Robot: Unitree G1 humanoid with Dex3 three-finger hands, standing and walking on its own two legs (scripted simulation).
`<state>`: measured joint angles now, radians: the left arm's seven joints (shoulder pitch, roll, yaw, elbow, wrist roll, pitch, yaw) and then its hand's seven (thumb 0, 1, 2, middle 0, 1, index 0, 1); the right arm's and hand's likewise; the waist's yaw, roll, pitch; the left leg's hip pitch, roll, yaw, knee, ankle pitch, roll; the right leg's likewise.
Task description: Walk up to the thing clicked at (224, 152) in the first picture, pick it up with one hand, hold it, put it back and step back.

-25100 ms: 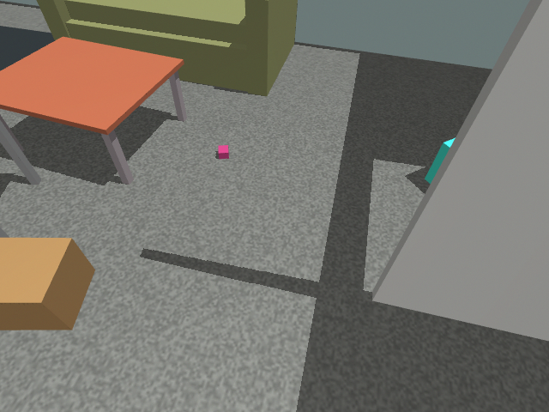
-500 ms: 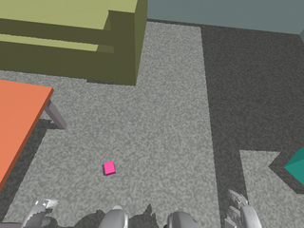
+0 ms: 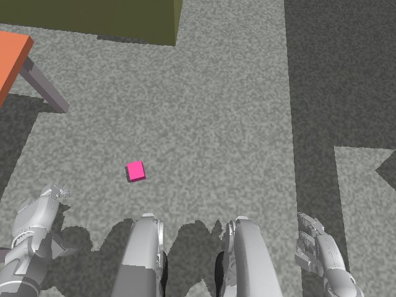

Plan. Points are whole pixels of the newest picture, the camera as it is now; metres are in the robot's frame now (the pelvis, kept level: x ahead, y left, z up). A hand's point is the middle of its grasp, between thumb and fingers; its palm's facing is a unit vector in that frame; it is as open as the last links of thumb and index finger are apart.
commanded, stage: rise first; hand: left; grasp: from above
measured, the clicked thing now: (136, 171) +0.47 +0.23 -0.52
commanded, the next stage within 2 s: none
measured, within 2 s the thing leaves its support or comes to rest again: neither
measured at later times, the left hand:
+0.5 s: hand (89, 189) +0.36 +0.31 -0.29, palm faces -0.44 -0.11 -0.89, open 13.2 cm
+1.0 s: hand (105, 177) +0.41 +0.29 -0.36, palm faces -0.42 -0.13 -0.90, open 13.5 cm
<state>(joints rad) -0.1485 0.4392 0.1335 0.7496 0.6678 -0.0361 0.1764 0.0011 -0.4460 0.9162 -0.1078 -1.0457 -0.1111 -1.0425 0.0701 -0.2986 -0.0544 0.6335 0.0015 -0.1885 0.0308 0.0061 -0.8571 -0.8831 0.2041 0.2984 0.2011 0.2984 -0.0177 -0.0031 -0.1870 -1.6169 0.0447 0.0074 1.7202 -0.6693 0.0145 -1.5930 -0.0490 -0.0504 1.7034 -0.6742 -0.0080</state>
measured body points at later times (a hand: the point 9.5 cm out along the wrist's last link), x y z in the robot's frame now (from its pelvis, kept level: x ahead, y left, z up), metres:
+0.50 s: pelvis -0.05 +0.00 -0.14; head +0.17 +0.03 +0.26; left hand +0.37 +0.31 -0.24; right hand +0.02 -0.28 -0.26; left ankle +0.05 +0.11 -0.51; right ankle +0.05 -0.12 -0.51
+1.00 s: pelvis -0.04 +0.00 -0.19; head +0.21 +0.04 +0.18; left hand +0.43 +0.29 -0.31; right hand +0.01 -0.26 -0.32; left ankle +0.05 +0.11 -0.51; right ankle +0.05 -0.12 -0.51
